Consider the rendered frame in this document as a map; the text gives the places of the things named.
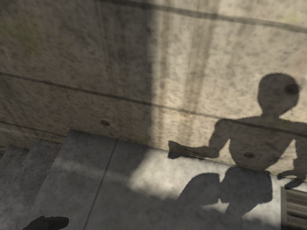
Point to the left robot hand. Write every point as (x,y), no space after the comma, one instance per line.
(51,223)

